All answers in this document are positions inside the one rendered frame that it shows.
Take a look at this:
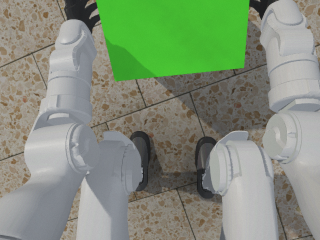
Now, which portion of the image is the robot left thigh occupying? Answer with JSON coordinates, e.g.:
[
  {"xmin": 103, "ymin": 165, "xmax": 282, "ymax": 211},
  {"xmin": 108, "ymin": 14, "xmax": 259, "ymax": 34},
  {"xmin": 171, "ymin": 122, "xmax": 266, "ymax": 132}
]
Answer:
[{"xmin": 76, "ymin": 140, "xmax": 140, "ymax": 240}]

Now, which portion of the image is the right robot forearm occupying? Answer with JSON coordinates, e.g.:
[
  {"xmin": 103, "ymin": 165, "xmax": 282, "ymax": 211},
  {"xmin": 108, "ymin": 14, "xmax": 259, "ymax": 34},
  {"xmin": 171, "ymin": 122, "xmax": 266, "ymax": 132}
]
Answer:
[{"xmin": 259, "ymin": 0, "xmax": 320, "ymax": 113}]

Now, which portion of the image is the right robot hand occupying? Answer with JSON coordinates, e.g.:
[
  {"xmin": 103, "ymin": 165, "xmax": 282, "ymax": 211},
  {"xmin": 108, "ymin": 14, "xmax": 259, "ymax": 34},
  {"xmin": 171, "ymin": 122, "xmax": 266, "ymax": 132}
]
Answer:
[{"xmin": 249, "ymin": 0, "xmax": 279, "ymax": 20}]

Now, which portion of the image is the left robot forearm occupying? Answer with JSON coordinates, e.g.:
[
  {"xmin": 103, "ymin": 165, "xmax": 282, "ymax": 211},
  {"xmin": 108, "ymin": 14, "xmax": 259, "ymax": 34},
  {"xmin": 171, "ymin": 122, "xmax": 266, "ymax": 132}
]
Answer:
[{"xmin": 24, "ymin": 19, "xmax": 97, "ymax": 163}]

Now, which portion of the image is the left robot shin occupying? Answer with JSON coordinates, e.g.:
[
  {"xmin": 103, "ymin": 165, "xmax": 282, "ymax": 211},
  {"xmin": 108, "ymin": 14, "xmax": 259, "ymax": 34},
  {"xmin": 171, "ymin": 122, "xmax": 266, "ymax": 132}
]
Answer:
[{"xmin": 86, "ymin": 131, "xmax": 143, "ymax": 188}]

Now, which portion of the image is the left robot hand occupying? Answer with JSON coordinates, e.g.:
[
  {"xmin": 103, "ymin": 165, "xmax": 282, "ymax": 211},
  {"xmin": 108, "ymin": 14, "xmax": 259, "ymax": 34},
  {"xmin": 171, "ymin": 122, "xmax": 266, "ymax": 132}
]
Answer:
[{"xmin": 64, "ymin": 0, "xmax": 101, "ymax": 34}]

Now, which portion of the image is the carton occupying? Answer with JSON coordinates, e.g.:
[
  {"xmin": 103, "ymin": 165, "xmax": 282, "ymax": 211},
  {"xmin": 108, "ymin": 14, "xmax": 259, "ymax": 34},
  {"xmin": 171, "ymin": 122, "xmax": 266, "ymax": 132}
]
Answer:
[{"xmin": 96, "ymin": 0, "xmax": 250, "ymax": 82}]

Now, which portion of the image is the left robot upper arm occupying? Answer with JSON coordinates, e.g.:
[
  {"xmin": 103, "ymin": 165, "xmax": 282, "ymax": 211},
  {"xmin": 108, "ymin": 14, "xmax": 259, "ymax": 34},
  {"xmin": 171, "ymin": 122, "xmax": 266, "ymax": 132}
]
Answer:
[{"xmin": 0, "ymin": 122, "xmax": 101, "ymax": 240}]

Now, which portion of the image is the right robot upper arm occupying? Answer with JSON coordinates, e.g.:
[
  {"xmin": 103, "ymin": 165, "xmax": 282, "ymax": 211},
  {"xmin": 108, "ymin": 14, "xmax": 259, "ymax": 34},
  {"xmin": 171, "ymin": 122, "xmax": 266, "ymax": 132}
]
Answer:
[{"xmin": 262, "ymin": 110, "xmax": 320, "ymax": 240}]

